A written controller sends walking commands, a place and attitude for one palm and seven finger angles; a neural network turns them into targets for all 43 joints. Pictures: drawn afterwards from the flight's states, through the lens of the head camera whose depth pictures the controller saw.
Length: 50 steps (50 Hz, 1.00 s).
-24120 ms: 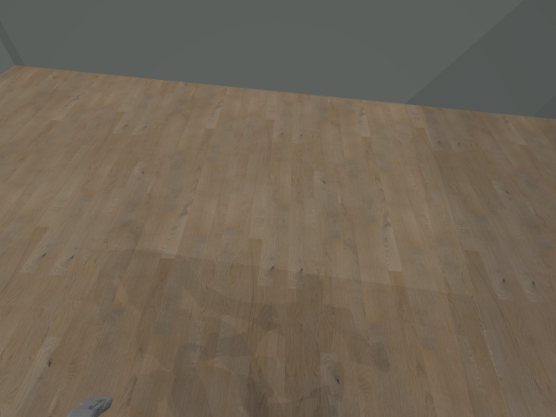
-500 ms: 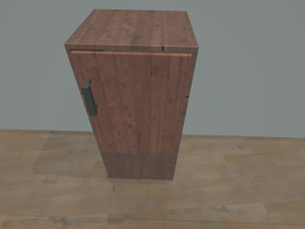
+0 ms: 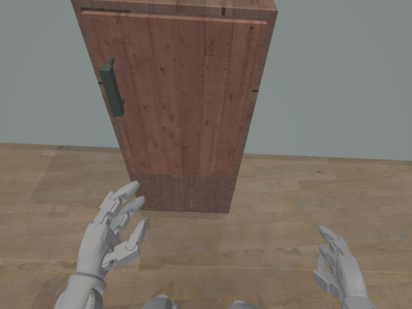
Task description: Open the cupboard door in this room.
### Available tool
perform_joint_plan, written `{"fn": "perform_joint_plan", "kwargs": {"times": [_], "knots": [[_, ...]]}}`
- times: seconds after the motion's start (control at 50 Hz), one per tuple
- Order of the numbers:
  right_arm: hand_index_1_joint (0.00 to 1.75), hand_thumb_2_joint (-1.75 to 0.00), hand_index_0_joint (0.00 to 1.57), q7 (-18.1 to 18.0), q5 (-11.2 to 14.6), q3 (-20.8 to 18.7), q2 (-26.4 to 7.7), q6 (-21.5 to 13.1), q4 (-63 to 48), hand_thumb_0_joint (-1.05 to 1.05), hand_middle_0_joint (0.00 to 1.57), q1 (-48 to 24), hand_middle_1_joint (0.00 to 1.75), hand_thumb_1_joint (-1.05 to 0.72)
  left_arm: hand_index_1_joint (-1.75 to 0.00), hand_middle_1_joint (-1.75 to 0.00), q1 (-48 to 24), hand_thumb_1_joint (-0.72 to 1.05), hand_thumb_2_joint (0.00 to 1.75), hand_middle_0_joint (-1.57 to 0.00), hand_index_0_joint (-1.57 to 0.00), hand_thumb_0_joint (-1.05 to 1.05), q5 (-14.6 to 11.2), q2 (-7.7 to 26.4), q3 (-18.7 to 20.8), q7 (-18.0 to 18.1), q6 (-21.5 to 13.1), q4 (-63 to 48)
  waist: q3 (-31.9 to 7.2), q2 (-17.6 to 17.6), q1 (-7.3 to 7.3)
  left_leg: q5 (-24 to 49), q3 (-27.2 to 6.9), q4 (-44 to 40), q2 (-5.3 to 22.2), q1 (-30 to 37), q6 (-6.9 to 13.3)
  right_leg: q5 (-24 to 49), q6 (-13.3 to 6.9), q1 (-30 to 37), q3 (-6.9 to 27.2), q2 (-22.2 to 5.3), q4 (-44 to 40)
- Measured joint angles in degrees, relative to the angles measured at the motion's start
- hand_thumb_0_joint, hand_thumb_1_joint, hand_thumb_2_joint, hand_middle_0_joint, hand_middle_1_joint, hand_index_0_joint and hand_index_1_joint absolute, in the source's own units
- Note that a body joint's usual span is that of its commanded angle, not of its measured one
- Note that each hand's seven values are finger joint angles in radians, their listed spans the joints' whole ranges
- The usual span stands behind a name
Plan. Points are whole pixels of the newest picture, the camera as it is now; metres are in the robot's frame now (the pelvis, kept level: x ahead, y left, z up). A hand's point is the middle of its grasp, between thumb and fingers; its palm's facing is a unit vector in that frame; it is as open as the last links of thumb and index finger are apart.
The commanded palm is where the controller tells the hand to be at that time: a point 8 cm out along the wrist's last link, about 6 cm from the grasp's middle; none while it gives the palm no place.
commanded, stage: raise the hand with hooked fingers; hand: left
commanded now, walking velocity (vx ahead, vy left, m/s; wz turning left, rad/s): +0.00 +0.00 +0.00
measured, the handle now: (114, 87) +0.62 +0.27 +0.08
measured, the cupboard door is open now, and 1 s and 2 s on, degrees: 0 0 0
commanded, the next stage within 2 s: move the hooked fingers beside the handle in 1.72 s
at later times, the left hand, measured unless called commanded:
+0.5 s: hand (89, 231) +0.25 +0.22 +0.04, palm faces +0.04 -1.00 -0.02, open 11.4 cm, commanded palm +0.22 +0.28 +0.05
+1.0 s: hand (57, 198) +0.29 +0.28 +0.08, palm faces +0.04 -1.00 -0.08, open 13.8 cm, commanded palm +0.26 +0.33 +0.08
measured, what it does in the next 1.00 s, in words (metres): stands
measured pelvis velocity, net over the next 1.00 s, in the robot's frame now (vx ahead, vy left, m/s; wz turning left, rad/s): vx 0.03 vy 0.03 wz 0.02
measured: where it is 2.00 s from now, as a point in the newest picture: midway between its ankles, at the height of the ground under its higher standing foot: outside the picture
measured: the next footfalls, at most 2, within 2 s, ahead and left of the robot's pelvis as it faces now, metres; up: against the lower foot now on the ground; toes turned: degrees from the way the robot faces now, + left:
none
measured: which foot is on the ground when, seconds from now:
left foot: down 0.00-1.00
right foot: down 0.00-1.00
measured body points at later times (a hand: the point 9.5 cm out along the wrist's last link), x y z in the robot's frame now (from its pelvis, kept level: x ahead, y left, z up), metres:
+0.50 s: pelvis +0.02 +0.02 +0.00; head +0.07 +0.02 +0.44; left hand +0.24 +0.27 +0.04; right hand +0.17 -0.21 -0.10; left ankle +0.04 +0.12 -0.67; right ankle +0.03 -0.08 -0.67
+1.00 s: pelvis +0.03 +0.03 +0.01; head +0.07 +0.04 +0.46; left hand +0.28 +0.33 +0.08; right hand +0.21 -0.21 -0.06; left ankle +0.05 +0.12 -0.67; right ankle +0.03 -0.08 -0.67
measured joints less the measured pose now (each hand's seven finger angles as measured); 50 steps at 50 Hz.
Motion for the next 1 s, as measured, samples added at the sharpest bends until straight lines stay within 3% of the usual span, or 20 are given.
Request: {"fn": "perform_joint_plan", "kwargs": {"times": [0.04,0.12,0.2,0.24,0.28,0.32,0.38,0.42,0.46,0.5,0.56,0.64,0.74,0.9,1.0], "knots": [[0.3,-0.9,0.2,0.19,0.2,-0.49,0.25,2.1,-2.97,0.01,0.2,-0.4,0.3,-0.91,-0.49,-0.49,3.45,0.62,0.78,-0.22,-0.22,0.01,0.05,0.57,0.6,-0.19,2.64,-1.27,-0.17,-0.89,0.74,-1.49,-0.07,2.92,0.19,-1.99,-0.25,-1.52,-0.11,-1.92,-0.04,0.1,2.79],[0.3,-0.9,0.2,-0.15,0.14,-0.53,1.04,4.59,-5.7,0.01,0.2,-0.38,0.3,-0.9,-0.55,-0.55,11.49,0.52,0.74,-0.23,-0.23,0.01,0.28,2.45,2.68,3.77,5.8,-6.5,-0.37,-0.32,2.77,-3.75,-1.47,6.66,0.54,-4.6,-0.06,-3.24,-0.15,-3.38,-1.39,0.43,4.99],[0.3,-0.9,0.2,-0.7,-0.41,1.24,1.76,4.32,-4.09,0.01,0.2,-0.32,0.3,-0.9,-0.61,-0.61,13.99,0.42,0.7,-0.23,-0.23,0.02,-0.64,4.6,5.07,5.18,0.58,-12.9,-0.87,2.11,4.29,-4.76,-3.86,9.68,0.61,-8.07,0.05,-3.81,-0.1,-5.04,-3.73,0.61,5.82],[0.3,-0.9,0.2,-0.91,-0.4,2.73,1.94,3.67,-2.49,0.01,0.2,-0.7,0.3,-0.9,-0.64,-0.64,11.39,0.37,0.68,-0.23,-0.23,0.02,-1.69,5.12,5.12,3.31,-2.14,-14.76,-0.61,3.55,4.54,-4.95,-4.79,11.09,0.49,-9.91,0.13,-3.9,-0.01,-6.18,-4.65,0.54,6.44],[0.3,-0.9,0.2,-1.18,-0.09,4.24,2.46,3.36,-1.1,0.01,0.2,-0.89,0.3,-0.9,-0.67,-0.67,7.3,0.33,0.66,-0.23,-0.23,0.01,-2.42,5.56,4.51,0.22,-2.5,-15.03,-0.34,4.57,4.42,-4.92,-5.13,11.92,0.46,-11.42,0.21,-3.8,0.13,-7.41,-4.97,0.51,6.89],[0.3,-0.9,0.21,-1.48,0.52,5.5,3.28,3.69,-0.22,0.01,0.21,-0.56,0.3,-0.9,-0.7,-0.7,3.1,0.28,0.64,-0.24,-0.24,0.01,-2.71,6.31,3.96,-3.22,0.39,-13.38,-0.15,5.09,3.89,-4.7,-4.85,11.91,0.57,-12.2,0.33,-3.43,0.22,-8.31,-4.7,0.59,6.84],[0.3,-0.9,0.21,-2.0,1.37,6.38,4.54,5.3,-0.05,0.01,0.21,1.19,0.3,-0.9,-0.74,-0.74,-0.26,0.21,0.61,-0.24,-0.25,0.01,-3.31,7.41,4.25,-5.96,9.25,-10.58,0.14,5.03,2.33,-4.03,-3.61,9.88,0.65,-11.1,0.62,-2.6,0.61,-7.9,-3.47,0.61,5.36],[0.3,-0.9,0.21,-2.42,1.58,6.25,5.0,6.39,-0.13,0.01,0.21,2.91,0.3,-0.9,-0.77,-0.77,0.12,0.16,0.59,-0.25,-0.25,0.01,-4.39,7.51,5.63,-5.28,14.18,-9.73,0.18,4.63,1.37,-3.53,-2.58,7.61,0.76,-9.04,0.89,-1.92,0.91,-6.42,-2.43,0.73,3.48],[0.3,-0.9,0.21,-2.75,1.64,5.58,5.02,6.86,-0.06,0.01,0.21,4.81,0.3,-0.9,-0.8,-0.8,2.1,0.12,0.57,-0.26,-0.26,0.01,-5.4,7.06,7.62,-2.78,16.12,-10.35,-0.09,4.2,0.7,-3.12,-1.79,5.31,0.88,-6.79,1.07,-1.27,1.17,-4.55,-1.62,0.9,1.37],[0.3,-0.9,0.21,-2.93,1.49,4.65,4.55,6.78,0.19,0.01,0.21,6.5,0.3,-0.9,-0.83,-0.83,4.29,0.07,0.55,-0.26,-0.26,0.01,-5.62,6.68,9.53,0.15,14.87,-11.66,-0.47,3.79,0.46,-2.85,-1.38,3.56,0.88,-4.99,1.16,-0.84,1.33,-2.91,-1.19,0.97,-0.36],[0.3,-0.9,0.21,-2.75,1.02,3.51,2.81,6.14,0.79,0.01,0.21,7.93,0.3,-0.9,-0.88,-0.88,5.41,0.0,0.52,-0.26,-0.26,0.0,-4.65,7.28,11.49,2.48,9.81,-12.33,-0.89,3.54,0.47,-2.84,-1.61,2.9,0.6,-4.32,1.31,-0.83,1.5,-1.95,-1.42,0.75,-1.26],[0.3,-0.9,0.21,-2.57,1.19,2.91,-0.09,5.34,1.62,0.01,0.21,7.22,0.3,-0.9,-0.94,-0.94,2.53,-0.09,0.48,-0.27,-0.27,0.0,-4.63,8.81,11.91,-0.58,5.63,-8.98,-0.54,3.91,0.51,-3.31,-2.33,4.27,0.24,-5.52,1.59,-1.35,1.73,-2.55,-2.15,0.42,-0.46],[0.3,-0.9,0.21,-3.31,1.95,2.98,-0.96,4.71,1.12,0.01,0.2,5.42,0.3,-0.9,-1.01,-1.01,-0.91,-0.21,0.43,-0.28,-0.28,0.0,-5.96,10.32,11.51,-5.97,9.2,-4.62,0.01,3.63,0.16,-3.09,-2.11,3.35,0.29,-4.56,1.81,-0.87,1.96,-1.6,-1.9,0.52,-1.6],[0.3,-0.9,0.21,-2.94,1.8,4.35,0.54,4.18,-0.65,0.01,0.2,4.96,0.3,-0.9,-1.13,-1.13,-4.64,-0.39,0.35,-0.29,-0.29,-0.01,-7.46,11.76,15.6,-4.6,9.16,-3.44,-0.36,3.2,0.53,-2.25,-2.13,-0.09,0.27,-0.52,1.71,0.2,2.02,2.58,-1.86,0.67,-5.39],[0.3,-0.9,0.21,-2.85,2.04,5.57,0.27,5.09,-0.8,0.01,0.21,4.49,0.3,-0.9,-1.17,-1.17,-9.49,-0.46,0.32,-0.29,-0.3,-0.01,-6.95,13.43,16.23,-7.65,12.18,2.42,0.11,4.21,1.1,-1.73,-2.44,-1.05,-0.02,0.21,1.83,0.64,2.12,3.54,-2.17,0.46,-6.5]]}}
